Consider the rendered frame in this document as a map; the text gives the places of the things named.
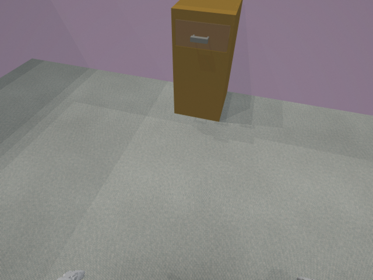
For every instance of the cabinet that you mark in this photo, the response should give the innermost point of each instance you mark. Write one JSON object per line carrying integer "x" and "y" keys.
{"x": 201, "y": 76}

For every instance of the handle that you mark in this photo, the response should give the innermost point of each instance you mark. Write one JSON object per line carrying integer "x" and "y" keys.
{"x": 197, "y": 39}

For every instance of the drawer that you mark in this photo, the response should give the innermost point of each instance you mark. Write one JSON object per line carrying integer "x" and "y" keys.
{"x": 218, "y": 34}

